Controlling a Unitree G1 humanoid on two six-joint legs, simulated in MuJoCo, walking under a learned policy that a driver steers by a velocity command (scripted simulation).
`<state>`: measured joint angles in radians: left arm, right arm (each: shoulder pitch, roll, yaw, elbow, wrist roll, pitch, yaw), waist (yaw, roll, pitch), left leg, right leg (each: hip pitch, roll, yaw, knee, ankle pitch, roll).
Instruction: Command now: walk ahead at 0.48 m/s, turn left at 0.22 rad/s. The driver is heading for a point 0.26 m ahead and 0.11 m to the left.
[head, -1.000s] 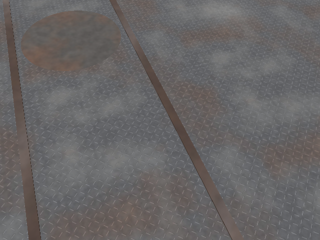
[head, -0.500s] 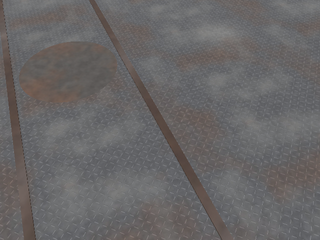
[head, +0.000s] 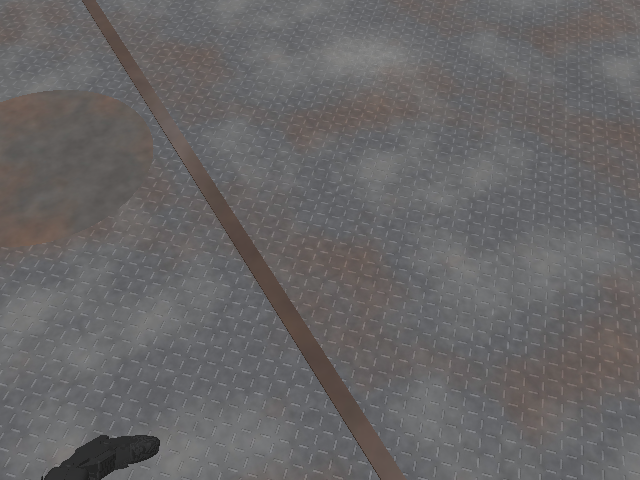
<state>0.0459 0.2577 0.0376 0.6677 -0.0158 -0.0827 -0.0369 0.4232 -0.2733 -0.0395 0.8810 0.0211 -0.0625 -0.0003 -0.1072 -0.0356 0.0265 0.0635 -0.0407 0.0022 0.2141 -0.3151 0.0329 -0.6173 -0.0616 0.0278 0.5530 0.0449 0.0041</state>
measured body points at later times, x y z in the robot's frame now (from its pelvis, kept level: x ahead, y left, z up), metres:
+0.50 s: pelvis +0.21 -0.02 +0.00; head +0.22 -0.01 +0.44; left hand +0.26 +0.26 -0.14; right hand +0.40 -0.26 -0.10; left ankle +0.27 +0.11 -0.75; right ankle +0.20 -0.14 -0.74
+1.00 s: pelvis +0.25 +0.00 +0.00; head +0.26 +0.00 +0.45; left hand +0.27 +0.27 -0.14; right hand +0.41 -0.24 -0.13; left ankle +0.27 +0.11 -0.74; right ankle +0.21 -0.14 -0.74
